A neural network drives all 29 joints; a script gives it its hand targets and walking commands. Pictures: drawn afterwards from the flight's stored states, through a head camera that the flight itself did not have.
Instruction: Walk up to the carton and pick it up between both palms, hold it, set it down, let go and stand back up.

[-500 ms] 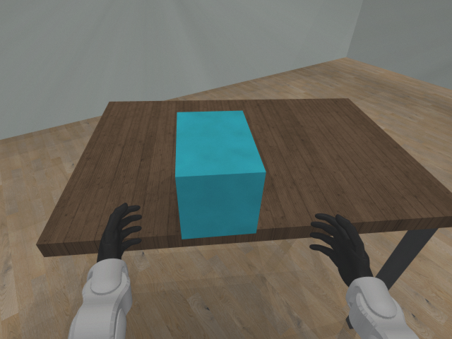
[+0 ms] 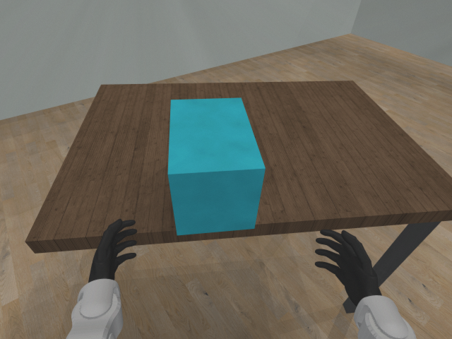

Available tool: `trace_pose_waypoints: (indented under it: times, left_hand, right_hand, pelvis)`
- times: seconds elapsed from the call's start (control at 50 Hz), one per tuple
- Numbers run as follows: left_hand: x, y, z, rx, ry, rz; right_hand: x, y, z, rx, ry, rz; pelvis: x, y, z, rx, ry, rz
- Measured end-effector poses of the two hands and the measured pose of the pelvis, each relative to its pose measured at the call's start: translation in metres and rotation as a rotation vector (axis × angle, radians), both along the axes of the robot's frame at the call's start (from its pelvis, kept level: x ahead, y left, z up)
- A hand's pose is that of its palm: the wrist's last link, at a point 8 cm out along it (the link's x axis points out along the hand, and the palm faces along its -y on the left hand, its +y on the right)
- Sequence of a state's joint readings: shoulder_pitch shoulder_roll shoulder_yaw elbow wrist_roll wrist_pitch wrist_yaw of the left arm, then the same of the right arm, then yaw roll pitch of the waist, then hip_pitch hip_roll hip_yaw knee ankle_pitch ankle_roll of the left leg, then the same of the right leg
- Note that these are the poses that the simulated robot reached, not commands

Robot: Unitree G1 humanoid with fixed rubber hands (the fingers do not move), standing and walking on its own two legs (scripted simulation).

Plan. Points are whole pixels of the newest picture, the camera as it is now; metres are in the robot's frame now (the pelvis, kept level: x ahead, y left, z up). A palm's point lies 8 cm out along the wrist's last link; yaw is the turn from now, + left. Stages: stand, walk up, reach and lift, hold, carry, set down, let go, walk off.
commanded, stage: set down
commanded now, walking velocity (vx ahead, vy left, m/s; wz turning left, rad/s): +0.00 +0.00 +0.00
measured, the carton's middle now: (211, 162) +0.48 +0.04 +0.07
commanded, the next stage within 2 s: let go in 1.44 s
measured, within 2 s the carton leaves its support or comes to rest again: neither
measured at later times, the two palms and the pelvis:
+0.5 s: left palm (108, 287) +0.21 +0.20 +0.03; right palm (357, 298) +0.18 -0.20 +0.03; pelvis +0.00 +0.00 +0.00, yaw +0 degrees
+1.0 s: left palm (110, 316) +0.19 +0.21 -0.03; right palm (354, 311) +0.18 -0.22 -0.02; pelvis +0.01 +0.00 +0.00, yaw +0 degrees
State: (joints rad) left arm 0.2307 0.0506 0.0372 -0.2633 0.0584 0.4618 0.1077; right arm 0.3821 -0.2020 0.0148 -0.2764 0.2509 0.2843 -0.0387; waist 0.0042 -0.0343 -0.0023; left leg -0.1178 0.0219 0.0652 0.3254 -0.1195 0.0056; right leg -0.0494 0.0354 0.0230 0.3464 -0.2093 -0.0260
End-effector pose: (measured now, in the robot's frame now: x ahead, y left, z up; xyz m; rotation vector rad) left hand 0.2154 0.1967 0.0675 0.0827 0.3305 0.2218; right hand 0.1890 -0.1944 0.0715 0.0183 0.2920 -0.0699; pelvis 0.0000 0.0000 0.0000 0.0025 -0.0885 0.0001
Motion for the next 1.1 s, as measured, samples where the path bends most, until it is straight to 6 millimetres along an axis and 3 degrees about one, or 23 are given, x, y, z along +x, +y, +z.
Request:
trace_pose_waypoints:
  times: [0.34, 1.1]
  left_hand:
    - [-0.002, 0.001, -0.018, 0.010, 0.037, -0.026]
    - [-0.032, 0.010, -0.106, 0.000, 0.322, -0.045]
  right_hand:
    - [-0.004, -0.008, -0.031, 0.007, 0.100, -0.010]
    - [-0.007, -0.025, -0.096, -0.060, 0.282, -0.016]
  pelvis:
    - [0.005, -0.001, 0.000, 0.002, 0.007, 0.000]
    - [0.008, -0.002, 0.000, 0.002, 0.011, 0.000]
